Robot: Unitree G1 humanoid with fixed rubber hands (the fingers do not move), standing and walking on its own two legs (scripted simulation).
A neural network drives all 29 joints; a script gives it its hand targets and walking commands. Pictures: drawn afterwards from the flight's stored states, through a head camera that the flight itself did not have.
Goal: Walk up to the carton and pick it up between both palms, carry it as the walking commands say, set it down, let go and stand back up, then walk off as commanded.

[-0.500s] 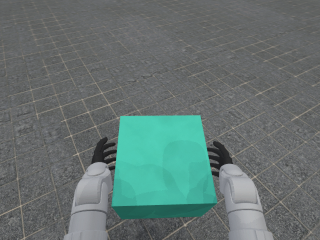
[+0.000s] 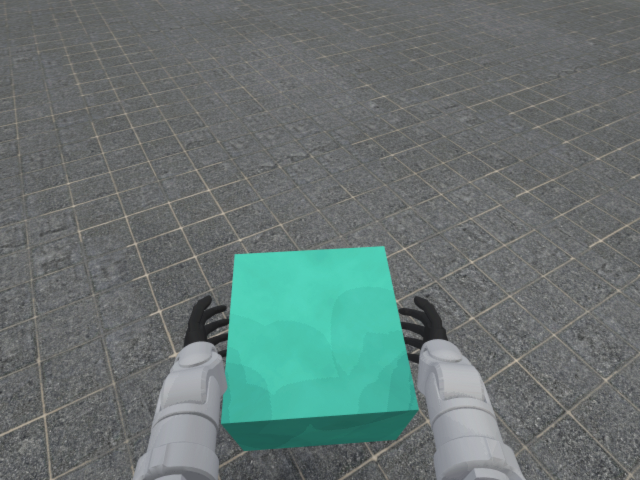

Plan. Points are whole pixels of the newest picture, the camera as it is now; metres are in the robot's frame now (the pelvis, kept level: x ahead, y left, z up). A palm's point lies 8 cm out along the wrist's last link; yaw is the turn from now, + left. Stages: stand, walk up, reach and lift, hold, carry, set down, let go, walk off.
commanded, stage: set down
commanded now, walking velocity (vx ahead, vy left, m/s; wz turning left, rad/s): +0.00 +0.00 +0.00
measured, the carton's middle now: (315, 347) +0.35 +0.02 -0.08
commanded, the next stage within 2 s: none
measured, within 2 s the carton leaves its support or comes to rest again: neither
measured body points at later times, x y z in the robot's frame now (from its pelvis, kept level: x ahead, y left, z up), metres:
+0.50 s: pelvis +0.00 +0.00 -0.03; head +0.14 -0.01 +0.39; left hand +0.32 +0.17 -0.12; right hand +0.35 -0.15 -0.12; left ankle +0.06 +0.10 -0.72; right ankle +0.05 -0.11 -0.72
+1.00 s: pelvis -0.05 -0.01 -0.12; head +0.16 -0.02 +0.28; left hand +0.37 +0.17 -0.19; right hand +0.39 -0.15 -0.20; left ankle +0.06 +0.10 -0.72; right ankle +0.05 -0.11 -0.72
